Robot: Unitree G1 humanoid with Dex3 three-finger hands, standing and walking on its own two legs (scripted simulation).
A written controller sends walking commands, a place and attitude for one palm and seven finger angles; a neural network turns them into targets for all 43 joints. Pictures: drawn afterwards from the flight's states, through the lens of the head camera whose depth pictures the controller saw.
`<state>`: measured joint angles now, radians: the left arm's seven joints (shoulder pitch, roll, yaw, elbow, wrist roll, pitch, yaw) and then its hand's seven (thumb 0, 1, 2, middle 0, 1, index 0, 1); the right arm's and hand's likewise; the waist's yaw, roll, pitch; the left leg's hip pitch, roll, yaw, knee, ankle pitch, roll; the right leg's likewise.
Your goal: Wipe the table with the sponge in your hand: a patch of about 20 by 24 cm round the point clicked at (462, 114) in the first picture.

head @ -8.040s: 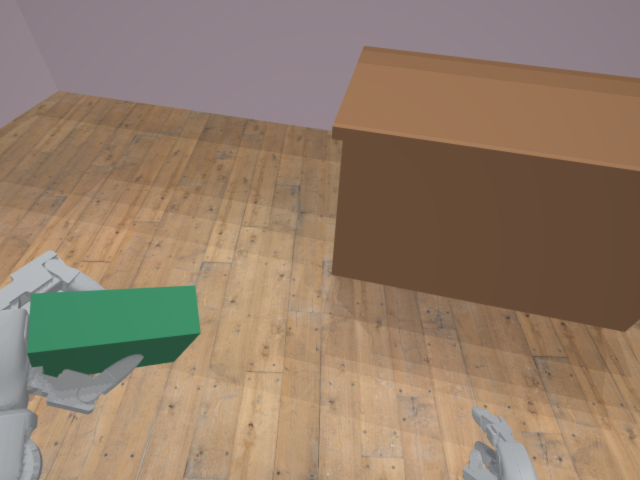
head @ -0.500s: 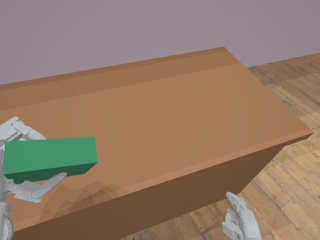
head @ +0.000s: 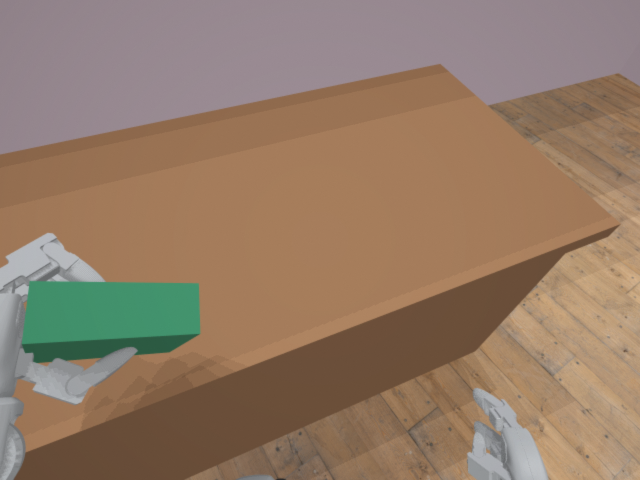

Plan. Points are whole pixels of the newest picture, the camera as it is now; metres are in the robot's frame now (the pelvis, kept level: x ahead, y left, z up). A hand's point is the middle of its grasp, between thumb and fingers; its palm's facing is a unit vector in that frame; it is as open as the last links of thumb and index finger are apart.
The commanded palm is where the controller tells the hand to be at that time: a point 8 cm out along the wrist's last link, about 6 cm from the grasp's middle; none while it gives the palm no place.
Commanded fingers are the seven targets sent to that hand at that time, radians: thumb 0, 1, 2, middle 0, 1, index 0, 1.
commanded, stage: come to a stop and stand still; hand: left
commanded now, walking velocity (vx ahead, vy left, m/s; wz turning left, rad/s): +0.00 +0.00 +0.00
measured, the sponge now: (138, 322) +0.24 +0.20 +0.12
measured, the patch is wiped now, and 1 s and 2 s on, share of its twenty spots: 0.00 0.00 0.00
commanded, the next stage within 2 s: look again from close up in 0.96 s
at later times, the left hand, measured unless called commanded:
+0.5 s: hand (50, 296) +0.25 +0.27 +0.15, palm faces +0.35 -0.84 -0.42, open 9.3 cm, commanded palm +0.18 +0.31 +0.18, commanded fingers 0.00 0.10 1.30 -1.20 -1.60 -1.20 -1.60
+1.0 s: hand (67, 293) +0.25 +0.25 +0.15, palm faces +0.35 -0.83 -0.43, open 9.3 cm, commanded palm +0.19 +0.29 +0.18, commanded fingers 0.00 0.10 1.30 -1.20 -1.60 -1.20 -1.60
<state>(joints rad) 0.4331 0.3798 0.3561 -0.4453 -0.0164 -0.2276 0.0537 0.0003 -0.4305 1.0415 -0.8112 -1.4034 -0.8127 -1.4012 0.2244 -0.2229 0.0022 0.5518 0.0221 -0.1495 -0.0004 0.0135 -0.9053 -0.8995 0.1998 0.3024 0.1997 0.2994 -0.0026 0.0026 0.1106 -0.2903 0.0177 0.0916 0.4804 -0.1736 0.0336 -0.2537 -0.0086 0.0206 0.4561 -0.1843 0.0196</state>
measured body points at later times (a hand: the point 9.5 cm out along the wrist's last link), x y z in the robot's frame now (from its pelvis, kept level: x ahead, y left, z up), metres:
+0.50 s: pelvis +0.03 +0.02 +0.00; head +0.07 +0.05 +0.45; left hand +0.22 +0.31 +0.17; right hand +0.23 -0.18 -0.06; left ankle +0.06 +0.09 -0.74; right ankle +0.04 -0.14 -0.74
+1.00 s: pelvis +0.04 +0.00 +0.00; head +0.07 +0.02 +0.45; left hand +0.23 +0.30 +0.18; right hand +0.22 -0.21 -0.07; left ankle +0.06 +0.09 -0.74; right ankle +0.04 -0.14 -0.74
